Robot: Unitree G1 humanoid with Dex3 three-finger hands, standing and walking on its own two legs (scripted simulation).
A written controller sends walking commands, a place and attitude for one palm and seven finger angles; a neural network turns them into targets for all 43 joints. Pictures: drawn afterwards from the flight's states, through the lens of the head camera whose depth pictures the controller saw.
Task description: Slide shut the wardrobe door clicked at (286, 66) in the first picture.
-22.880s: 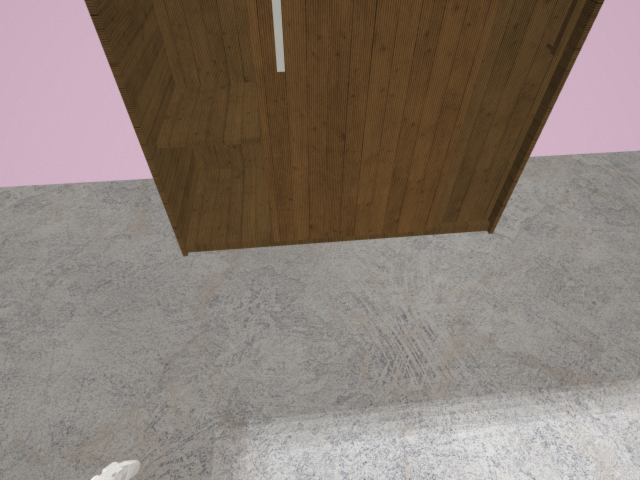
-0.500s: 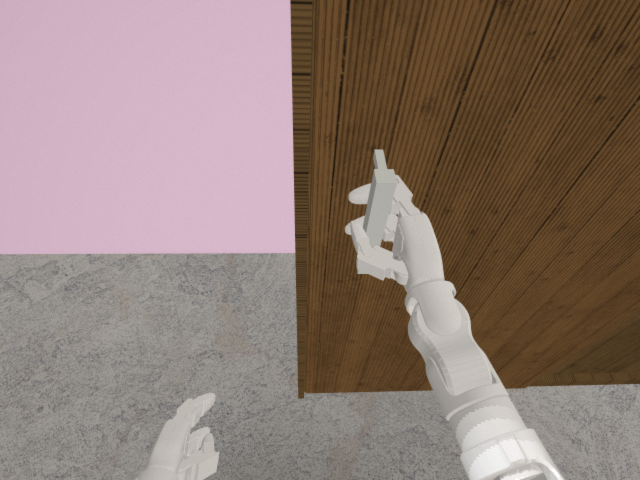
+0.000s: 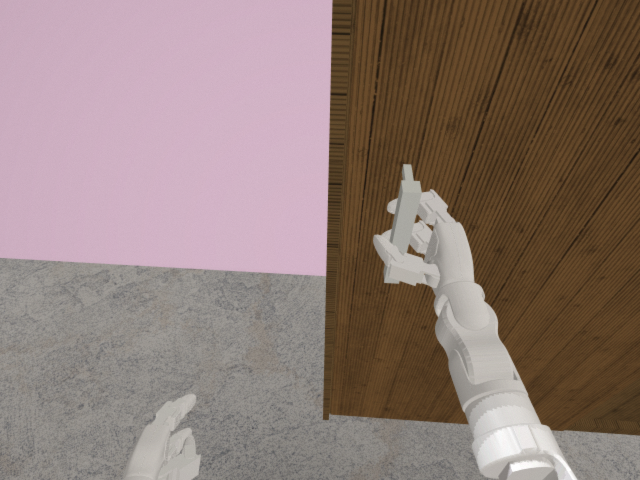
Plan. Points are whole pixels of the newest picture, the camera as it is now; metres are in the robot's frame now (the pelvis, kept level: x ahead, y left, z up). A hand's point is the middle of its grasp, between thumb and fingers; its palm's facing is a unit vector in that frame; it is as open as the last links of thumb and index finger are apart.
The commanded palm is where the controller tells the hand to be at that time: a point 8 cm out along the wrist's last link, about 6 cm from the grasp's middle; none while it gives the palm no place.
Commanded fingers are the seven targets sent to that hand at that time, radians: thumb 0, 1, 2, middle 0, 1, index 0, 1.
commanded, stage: loosen the grip on the handle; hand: right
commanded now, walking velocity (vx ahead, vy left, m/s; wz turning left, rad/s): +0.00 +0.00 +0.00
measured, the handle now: (398, 226) +0.42 -0.08 +0.11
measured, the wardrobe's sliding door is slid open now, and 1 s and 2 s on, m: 0.00 0.00 0.00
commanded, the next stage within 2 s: slip the hand off the handle in 0.42 s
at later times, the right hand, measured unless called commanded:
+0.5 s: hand (386, 258) +0.37 -0.06 +0.10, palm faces -0.10 +0.99 -0.10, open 14.5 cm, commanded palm +0.35 -0.11 +0.10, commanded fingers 0.00 0.55 -0.20 0.25 1.15 0.25 1.15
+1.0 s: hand (430, 267) +0.36 -0.11 +0.10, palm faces -0.08 +0.99 -0.13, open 14.7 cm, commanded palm +0.34 -0.17 +0.10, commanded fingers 0.00 0.55 -0.20 0.25 1.15 0.25 1.15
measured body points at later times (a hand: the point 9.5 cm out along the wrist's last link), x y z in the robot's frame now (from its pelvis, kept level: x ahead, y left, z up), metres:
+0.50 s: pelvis -0.01 +0.00 -0.01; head +0.00 +0.01 +0.44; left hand +0.10 +0.25 -0.11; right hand +0.37 -0.11 +0.11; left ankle +0.04 +0.13 -0.74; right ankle -0.01 -0.13 -0.74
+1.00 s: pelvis +0.02 +0.00 -0.01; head +0.02 +0.01 +0.44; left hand +0.17 +0.23 -0.10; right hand +0.36 -0.16 +0.11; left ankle +0.04 +0.13 -0.74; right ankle -0.01 -0.13 -0.74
